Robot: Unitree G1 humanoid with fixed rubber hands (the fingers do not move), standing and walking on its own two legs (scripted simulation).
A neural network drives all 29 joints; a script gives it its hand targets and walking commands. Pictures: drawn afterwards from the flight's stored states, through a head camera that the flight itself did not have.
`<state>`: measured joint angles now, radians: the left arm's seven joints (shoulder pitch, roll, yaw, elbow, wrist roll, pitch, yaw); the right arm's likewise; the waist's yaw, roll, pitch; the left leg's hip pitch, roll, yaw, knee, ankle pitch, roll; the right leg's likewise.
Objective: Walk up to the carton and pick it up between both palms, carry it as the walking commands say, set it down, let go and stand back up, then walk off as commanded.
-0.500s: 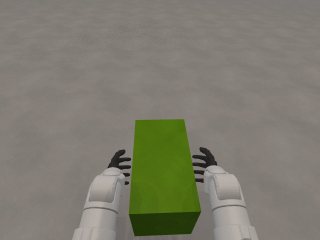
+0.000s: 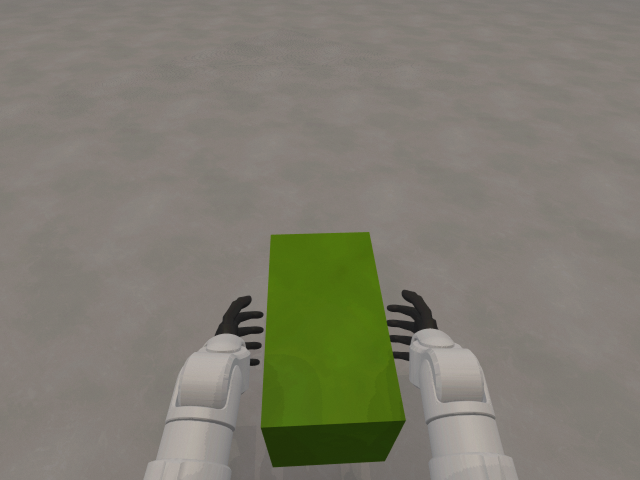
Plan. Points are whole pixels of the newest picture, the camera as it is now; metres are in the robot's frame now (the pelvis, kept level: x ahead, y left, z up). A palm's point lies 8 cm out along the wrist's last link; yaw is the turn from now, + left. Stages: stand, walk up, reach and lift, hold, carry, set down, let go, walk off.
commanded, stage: carry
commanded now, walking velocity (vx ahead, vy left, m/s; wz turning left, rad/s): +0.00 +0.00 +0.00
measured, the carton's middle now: (324, 341) +0.35 -0.01 -0.04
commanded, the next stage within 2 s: hold in 1.08 s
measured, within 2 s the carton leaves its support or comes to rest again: neither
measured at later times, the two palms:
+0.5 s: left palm (212, 352) +0.28 +0.14 +0.04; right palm (409, 344) +0.29 -0.11 +0.05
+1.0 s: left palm (214, 350) +0.28 +0.14 +0.04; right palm (412, 344) +0.29 -0.12 +0.05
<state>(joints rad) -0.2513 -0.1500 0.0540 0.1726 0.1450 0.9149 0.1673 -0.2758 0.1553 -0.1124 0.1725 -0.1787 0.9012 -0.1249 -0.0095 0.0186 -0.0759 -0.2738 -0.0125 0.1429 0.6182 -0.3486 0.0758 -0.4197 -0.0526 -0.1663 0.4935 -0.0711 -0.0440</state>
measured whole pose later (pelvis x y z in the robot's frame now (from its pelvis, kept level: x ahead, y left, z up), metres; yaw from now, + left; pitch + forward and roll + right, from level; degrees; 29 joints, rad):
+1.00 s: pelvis +0.00 +0.02 +0.00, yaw +0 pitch +0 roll -1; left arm -0.24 -0.15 0.05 0.14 0.15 0.91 0.15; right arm -0.25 0.15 -0.10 0.15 -0.17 0.88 -0.11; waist -0.01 0.01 -0.06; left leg -0.27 -0.02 0.16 0.61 -0.35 0.10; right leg -0.41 -0.07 -0.15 0.48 -0.06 -0.01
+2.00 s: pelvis -0.03 -0.07 -0.02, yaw +19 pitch -4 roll -1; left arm -0.78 -0.13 0.41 1.00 0.39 0.28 0.03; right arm -0.47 0.22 -0.44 0.72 -0.30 0.48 -0.20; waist -0.12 0.05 0.13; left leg -0.38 -0.07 -0.14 0.77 -0.32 0.03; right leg -0.43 0.05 0.03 0.68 -0.18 0.00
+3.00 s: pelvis -0.03 -0.07 -0.14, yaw +18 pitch +26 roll +2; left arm -0.84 -0.09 0.22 0.85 0.14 0.14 0.22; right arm -0.68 0.14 -0.38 0.59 -0.16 0.26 -0.26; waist -0.13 0.06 0.01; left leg -1.32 -0.14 -0.08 1.39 -0.52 -0.01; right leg -1.41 0.09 0.10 1.34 -0.38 0.03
